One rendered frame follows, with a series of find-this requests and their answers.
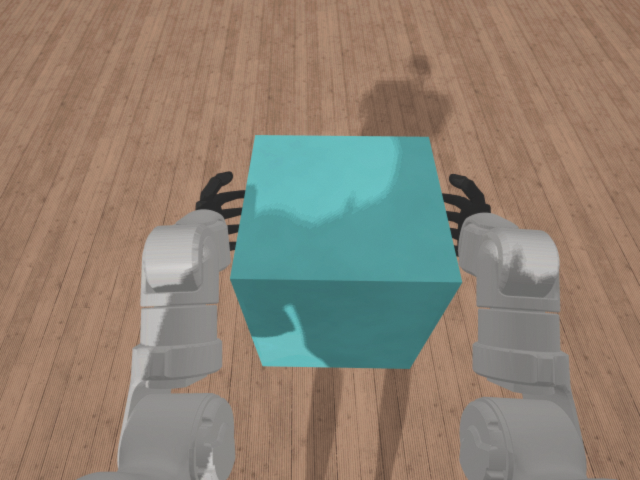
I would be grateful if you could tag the left robot hand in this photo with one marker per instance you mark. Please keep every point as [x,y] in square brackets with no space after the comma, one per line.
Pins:
[210,200]

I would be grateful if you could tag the right robot forearm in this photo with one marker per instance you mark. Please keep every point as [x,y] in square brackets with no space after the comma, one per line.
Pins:
[517,277]

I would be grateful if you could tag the robot left upper arm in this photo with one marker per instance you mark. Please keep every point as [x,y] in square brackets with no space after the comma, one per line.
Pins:
[176,436]

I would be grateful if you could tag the left robot forearm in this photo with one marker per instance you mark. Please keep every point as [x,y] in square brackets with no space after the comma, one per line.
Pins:
[178,337]

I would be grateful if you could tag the robot right upper arm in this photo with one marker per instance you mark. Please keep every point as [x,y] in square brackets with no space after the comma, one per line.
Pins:
[519,439]

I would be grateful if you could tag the carton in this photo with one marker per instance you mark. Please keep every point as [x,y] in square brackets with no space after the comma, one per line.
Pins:
[344,256]

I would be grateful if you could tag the right robot hand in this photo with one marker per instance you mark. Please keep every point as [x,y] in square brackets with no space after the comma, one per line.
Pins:
[475,204]

